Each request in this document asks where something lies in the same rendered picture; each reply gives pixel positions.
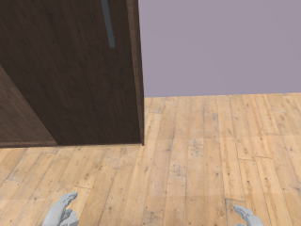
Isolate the right robot hand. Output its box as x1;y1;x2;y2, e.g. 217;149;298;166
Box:
233;204;264;226

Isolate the handle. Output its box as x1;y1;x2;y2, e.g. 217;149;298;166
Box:
101;0;116;48

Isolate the left robot hand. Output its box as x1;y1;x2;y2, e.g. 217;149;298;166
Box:
42;191;79;226

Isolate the wardrobe door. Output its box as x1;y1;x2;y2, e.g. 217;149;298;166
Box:
0;65;55;142
0;0;141;145

